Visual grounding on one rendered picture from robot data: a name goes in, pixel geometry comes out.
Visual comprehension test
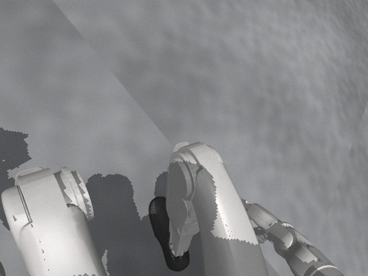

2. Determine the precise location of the right robot hand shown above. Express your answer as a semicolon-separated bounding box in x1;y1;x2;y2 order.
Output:
241;199;281;244

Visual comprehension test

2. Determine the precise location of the right robot foot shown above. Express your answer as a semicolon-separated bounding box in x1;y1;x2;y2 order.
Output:
148;197;190;271

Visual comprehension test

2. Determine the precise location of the right robot arm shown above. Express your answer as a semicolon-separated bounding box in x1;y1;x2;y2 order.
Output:
267;221;344;276

